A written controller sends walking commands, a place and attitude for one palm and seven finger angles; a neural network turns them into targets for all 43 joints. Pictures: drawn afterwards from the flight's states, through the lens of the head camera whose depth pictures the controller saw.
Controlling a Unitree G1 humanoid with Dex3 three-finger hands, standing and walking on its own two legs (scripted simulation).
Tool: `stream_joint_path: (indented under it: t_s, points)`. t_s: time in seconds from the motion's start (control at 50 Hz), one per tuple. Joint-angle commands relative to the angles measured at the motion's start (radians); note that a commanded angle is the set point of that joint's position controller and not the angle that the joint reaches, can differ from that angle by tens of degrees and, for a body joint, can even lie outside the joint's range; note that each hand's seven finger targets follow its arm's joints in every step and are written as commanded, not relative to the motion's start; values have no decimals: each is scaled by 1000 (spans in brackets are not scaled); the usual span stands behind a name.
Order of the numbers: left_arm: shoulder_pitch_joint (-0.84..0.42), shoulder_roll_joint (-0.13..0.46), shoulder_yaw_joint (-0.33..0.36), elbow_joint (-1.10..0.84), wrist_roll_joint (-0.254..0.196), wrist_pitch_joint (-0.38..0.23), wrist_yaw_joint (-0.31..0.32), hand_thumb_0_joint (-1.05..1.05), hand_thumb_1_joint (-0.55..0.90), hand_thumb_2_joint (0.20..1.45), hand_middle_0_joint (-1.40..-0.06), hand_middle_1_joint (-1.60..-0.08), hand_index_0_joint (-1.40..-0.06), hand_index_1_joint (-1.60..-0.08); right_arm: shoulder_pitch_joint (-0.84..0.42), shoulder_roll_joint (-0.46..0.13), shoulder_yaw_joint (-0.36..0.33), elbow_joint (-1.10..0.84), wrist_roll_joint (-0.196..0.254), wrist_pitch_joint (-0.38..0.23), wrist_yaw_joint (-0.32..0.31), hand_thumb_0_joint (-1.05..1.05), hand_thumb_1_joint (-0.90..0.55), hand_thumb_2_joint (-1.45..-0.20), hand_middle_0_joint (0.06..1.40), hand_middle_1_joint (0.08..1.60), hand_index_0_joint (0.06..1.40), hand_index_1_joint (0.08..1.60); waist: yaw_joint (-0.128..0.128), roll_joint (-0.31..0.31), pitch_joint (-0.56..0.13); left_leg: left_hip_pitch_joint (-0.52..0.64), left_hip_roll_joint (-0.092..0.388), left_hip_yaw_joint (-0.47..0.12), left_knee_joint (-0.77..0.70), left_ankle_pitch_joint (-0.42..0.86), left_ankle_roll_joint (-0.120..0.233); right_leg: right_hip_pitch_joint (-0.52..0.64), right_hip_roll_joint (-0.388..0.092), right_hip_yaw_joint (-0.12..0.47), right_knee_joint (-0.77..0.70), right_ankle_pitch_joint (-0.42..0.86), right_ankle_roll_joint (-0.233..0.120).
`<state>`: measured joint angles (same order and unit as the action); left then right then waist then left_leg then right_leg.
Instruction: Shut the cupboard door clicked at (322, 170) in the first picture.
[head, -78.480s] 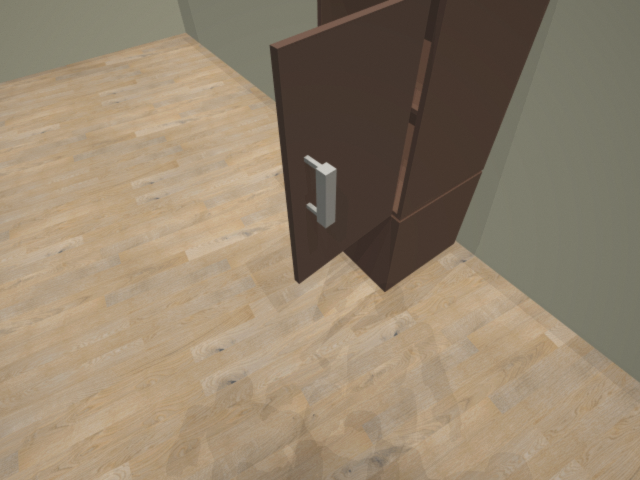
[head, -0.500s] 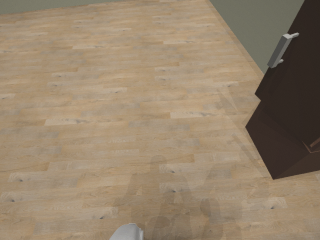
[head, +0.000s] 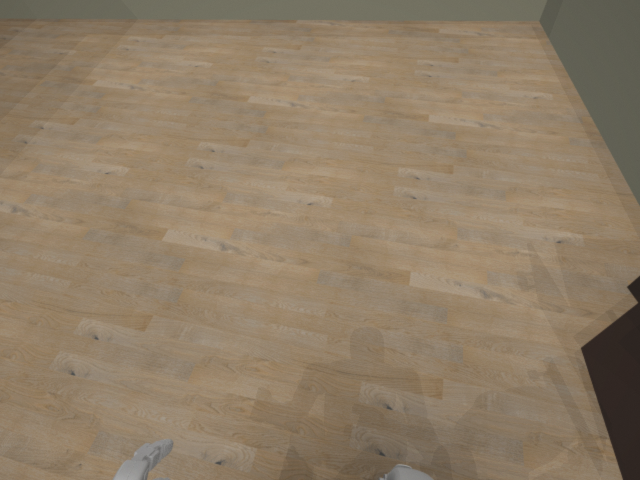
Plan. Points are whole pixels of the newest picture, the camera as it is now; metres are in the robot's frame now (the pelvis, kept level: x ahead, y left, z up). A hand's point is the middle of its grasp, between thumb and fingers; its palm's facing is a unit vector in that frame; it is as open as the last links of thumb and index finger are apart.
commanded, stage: walk to a spot facing it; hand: left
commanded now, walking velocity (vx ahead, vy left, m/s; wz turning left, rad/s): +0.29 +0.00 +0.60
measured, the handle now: out of the picture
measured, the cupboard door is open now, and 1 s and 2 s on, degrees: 14 14 14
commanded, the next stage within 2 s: turn to face it in 0.36 s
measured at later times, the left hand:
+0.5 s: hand out of the picture +0.10 +0.24 -0.18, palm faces +0.35 -0.91 -0.24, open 7.3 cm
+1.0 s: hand (189, 401) +0.25 +0.23 -0.15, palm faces +0.16 -0.97 -0.20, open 7.3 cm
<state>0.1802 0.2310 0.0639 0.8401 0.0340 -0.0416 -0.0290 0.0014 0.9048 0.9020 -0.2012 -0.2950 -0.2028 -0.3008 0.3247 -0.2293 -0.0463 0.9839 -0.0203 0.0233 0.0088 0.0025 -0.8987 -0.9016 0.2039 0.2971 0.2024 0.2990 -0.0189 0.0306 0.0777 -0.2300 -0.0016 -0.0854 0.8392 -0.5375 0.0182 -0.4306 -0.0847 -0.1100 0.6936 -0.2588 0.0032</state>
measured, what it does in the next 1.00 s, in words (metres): walks ahead: left foot, then right foot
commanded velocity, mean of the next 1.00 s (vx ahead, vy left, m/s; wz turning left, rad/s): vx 0.02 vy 0.00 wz -0.08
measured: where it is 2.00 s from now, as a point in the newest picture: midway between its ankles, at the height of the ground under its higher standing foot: (319, 454)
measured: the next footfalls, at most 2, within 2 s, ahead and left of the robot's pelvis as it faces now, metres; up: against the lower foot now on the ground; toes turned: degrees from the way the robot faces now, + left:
left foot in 0.40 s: +0.24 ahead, +0.14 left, +0.00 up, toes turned +21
right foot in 0.76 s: +0.30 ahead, -0.09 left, +0.00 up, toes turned +10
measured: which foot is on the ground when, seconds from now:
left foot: up 0.00-0.38, down 0.40-0.78, up 0.80-1.00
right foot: down 0.00-0.38, up 0.40-0.74, down 0.76-1.00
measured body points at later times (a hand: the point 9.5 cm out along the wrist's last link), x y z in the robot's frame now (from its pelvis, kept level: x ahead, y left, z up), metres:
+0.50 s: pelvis +0.15 +0.03 +0.00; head +0.21 +0.08 +0.44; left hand +0.09 +0.29 -0.16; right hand +0.37 -0.16 -0.12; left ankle +0.20 +0.13 -0.72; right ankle +0.12 -0.13 -0.64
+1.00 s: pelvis +0.23 +0.04 +0.02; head +0.28 +0.05 +0.47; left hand +0.24 +0.28 -0.14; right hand +0.33 -0.21 -0.12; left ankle +0.20 +0.15 -0.70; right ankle +0.26 -0.09 -0.72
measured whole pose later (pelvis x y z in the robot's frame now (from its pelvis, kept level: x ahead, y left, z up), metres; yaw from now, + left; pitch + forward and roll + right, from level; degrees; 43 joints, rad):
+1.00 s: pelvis +0.23 +0.04 +0.02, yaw +5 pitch +1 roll +1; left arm 0.25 0.18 0.07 0.95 0.03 0.05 0.01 0.00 0.91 0.90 -0.21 -0.30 -0.21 -0.30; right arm 0.18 -0.21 -0.05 0.95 0.00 0.04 -0.04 0.00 -0.90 -0.90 0.20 0.30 0.20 0.30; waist 0.02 -0.03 0.07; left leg -0.32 0.00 0.04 0.69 -0.41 -0.03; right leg -0.30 0.01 0.09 0.53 -0.25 0.01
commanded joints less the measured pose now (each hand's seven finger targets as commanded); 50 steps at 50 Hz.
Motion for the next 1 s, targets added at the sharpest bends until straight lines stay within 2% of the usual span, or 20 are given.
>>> stream_joint_path:
  t_s: [0.0,0.04,0.16,0.28,0.32,0.34,0.36,0.38,0.4,0.44,0.5,0.64,0.7,0.72,0.76,0.78,0.82,0.9,0.96,0.98]
  points:
    - [146,180,52,-9,1,-5,45,0,900,900,-200,-300,-200,-300,-102,-89,-42,-128,-7,-48,8,0,-900,-900,200,300,200,300,51,-240,-41,-490,77,-12,558,124,21,274,-401,556,-548,-563,-107]
    - [115,99,31,-2,1,-25,43,0,900,900,-200,-300,-200,-300,-107,-39,-30,-95,-8,-39,25,0,-900,-900,200,300,200,300,22,-159,-48,-408,103,36,474,243,-2,226,-291,215,-480,-140,-70]
    - [203,76,27,71,-3,-36,51,0,900,900,-200,-300,-200,-300,-171,23,-12,-115,-6,-14,39,0,-900,-900,200,300,200,300,30,-159,-52,-437,87,150,165,249,-32,416,-261,-68,-390,541,-79]
    - [184,147,37,63,-5,-18,53,0,900,900,-200,-300,-200,-300,-223,-16,-5,-166,-4,-17,44,0,-900,-900,200,300,200,300,21,-188,-68,-263,30,235,-137,253,7,452,-301,-132,-240,760,-69]
    - [144,179,48,45,-12,-8,52,0,900,900,-200,-300,-200,-300,-89,-78,-24,-144,-8,-18,37,0,-900,-900,200,300,200,300,-57,-156,-133,-7,-15,240,-256,363,27,348,-276,-183,-22,696,-32]
    - [141,166,48,23,-17,2,48,0,900,900,-200,-300,-200,-300,18,-160,-45,-124,-13,-22,29,0,-900,-900,200,300,200,300,-110,-10,-205,223,70,114,-307,605,69,172,-215,-195,210,414,14]
    - [149,97,32,-21,-32,13,40,0,900,900,-200,-300,-200,-300,101,-297,-74,-117,-17,-28,18,0,-900,-900,200,300,200,300,-127,287,-277,378,404,-343,-372,1027,232,-132,-31,-143,526,-421,85]
    - [107,119,27,-58,-20,25,54,0,900,900,-200,-300,-200,-300,123,-327,-68,-106,1,-18,6,0,-900,-900,200,300,200,300,-131,135,-306,328,459,-408,-409,926,282,-136,-22,35,605,-452,56]
    - [75,100,27,-79,-21,28,60,0,900,900,-200,-300,-200,-300,50,-305,-63,-143,-2,-22,-10,0,-900,-900,200,300,200,300,-90,62,-241,236,436,-405,-432,785,273,-192,-30,71,627,-380,63]
    - [71,94,34,-41,-15,45,53,0,900,900,-200,-300,-200,-300,-107,-214,-39,-182,-4,-22,-20,0,-900,-900,200,300,200,300,-40,161,-167,51,329,-264,-494,565,189,-149,-64,116,566,-251,72]
    - [174,60,21,37,-10,58,41,0,900,900,-200,-300,-200,-300,-168,-137,-8,-174,-4,-41,-34,0,-900,-900,200,300,200,300,24,84,-193,25,253,-92,-508,582,155,-47,-39,101,452,-136,64]
    - [139,19,-13,84,-7,74,37,0,900,900,-200,-300,-200,-300,-171,-111,-3,-84,-4,-27,-39,0,-900,-900,200,300,200,300,33,90,-73,-69,260,6,-550,341,135,135,35,67,35,-88,41]
    - [173,47,4,89,-7,68,31,0,900,900,-200,-300,-200,-300,-178,-120,-17,-77,6,-13,-37,0,-900,-900,200,300,200,300,54,50,-52,-87,231,77,-427,347,83,216,59,76,-154,79,32]
    - [173,72,13,85,-6,63,32,0,900,900,-200,-300,-200,-300,-173,-104,-20,-82,8,-10,-35,0,-900,-900,200,300,200,300,54,-7,-40,-92,189,114,-363,310,46,211,27,154,-220,152,11]
    - [134,174,28,62,2,56,35,0,900,900,-200,-300,-200,-300,-138,-34,-18,-103,13,-2,-27,0,-900,-900,200,300,200,300,23,-222,-35,-141,33,224,-155,80,-31,166,-203,437,-357,276,-107]
    - [142,183,37,65,0,49,39,0,900,900,-200,-300,-200,-300,-167,-31,-16,-116,9,7,-32,0,-900,-900,200,300,200,300,46,-338,-74,-182,10,181,-19,-16,-41,197,-229,522,-399,353,-174]
    - [122,156,48,67,-2,53,53,0,900,900,-200,-300,-200,-300,-188,-54,-23,-120,14,1,-39,0,-900,-900,200,300,200,300,51,-292,-91,-280,23,92,154,-10,-39,297,-216,515,-350,498,-229]
    - [91,150,64,51,0,65,57,0,900,900,-200,-300,-200,-300,-168,-23,-16,-117,21,-11,-43,0,-900,-900,200,300,200,300,48,-178,-155,-218,24,92,-53,27,-51,366,-154,435,-267,569,-187]
    - [37,150,65,39,-13,76,48,0,900,900,-200,-300,-200,-300,-63,-28,-15,-90,18,-17,-52,0,-900,-900,200,300,200,300,-2,-169,-152,-1,1,120,-360,268,-56,224,-82,413,-214,431,-116]
    - [16,117,59,25,-21,80,45,0,900,900,-200,-300,-200,-300,-26,-66,-19,-80,14,-30,-55,0,-900,-900,200,300,200,300,-18,-89,-167,137,69,74,-480,347,-42,114,-18,362,-152,318,-68]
